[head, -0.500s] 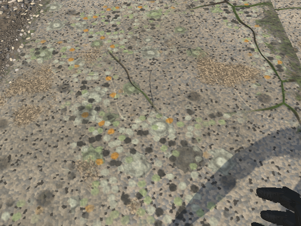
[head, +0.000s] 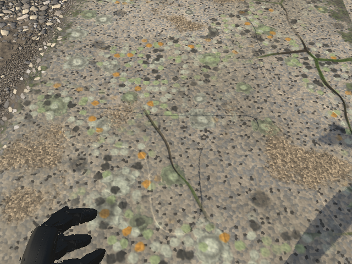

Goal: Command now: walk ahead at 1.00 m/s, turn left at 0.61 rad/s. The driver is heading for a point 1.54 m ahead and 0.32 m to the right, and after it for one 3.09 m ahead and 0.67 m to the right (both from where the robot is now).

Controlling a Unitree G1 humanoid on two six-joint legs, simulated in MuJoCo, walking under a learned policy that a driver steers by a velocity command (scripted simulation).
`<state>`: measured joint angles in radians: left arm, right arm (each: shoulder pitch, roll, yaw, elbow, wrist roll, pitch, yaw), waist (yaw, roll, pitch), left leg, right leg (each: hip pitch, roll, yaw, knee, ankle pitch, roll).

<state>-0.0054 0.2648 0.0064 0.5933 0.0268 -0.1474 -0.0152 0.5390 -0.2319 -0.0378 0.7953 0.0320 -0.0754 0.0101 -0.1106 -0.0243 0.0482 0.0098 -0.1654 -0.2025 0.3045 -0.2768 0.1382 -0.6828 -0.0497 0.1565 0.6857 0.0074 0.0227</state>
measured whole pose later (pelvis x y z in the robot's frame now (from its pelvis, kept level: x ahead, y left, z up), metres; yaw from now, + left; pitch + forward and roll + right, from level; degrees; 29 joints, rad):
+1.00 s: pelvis +0.91 -0.13 -0.05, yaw -36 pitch -1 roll +4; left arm 0.07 0.34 0.06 0.56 -0.04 -0.02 -0.06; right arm 0.40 -0.33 -0.07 0.85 0.00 -0.07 -0.01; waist -0.05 -0.01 0.06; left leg 0.16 0.08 0.20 0.77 -0.43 -0.05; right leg -0.60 0.01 -0.09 0.77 -0.17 -0.16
